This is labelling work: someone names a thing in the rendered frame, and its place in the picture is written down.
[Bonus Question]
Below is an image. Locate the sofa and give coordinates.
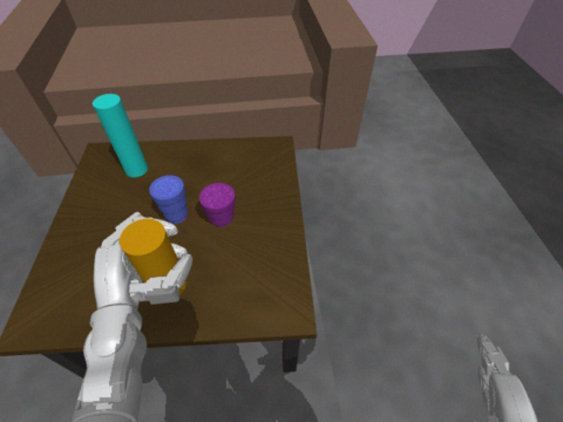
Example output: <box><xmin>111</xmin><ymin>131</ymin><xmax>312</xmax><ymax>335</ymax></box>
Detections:
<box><xmin>0</xmin><ymin>0</ymin><xmax>377</xmax><ymax>177</ymax></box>

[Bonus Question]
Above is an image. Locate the left robot hand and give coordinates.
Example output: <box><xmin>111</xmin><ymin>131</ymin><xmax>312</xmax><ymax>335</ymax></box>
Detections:
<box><xmin>93</xmin><ymin>212</ymin><xmax>193</xmax><ymax>310</ymax></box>

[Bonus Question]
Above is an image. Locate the right robot hand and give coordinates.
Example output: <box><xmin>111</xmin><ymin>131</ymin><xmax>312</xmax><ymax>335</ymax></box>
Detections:
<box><xmin>472</xmin><ymin>334</ymin><xmax>537</xmax><ymax>422</ymax></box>

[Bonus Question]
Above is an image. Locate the coffee table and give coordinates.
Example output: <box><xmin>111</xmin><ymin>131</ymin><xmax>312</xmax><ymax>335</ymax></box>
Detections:
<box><xmin>0</xmin><ymin>136</ymin><xmax>317</xmax><ymax>379</ymax></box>

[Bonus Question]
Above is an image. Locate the left robot arm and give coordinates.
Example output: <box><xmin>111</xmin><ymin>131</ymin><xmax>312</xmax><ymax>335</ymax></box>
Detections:
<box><xmin>71</xmin><ymin>303</ymin><xmax>147</xmax><ymax>422</ymax></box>

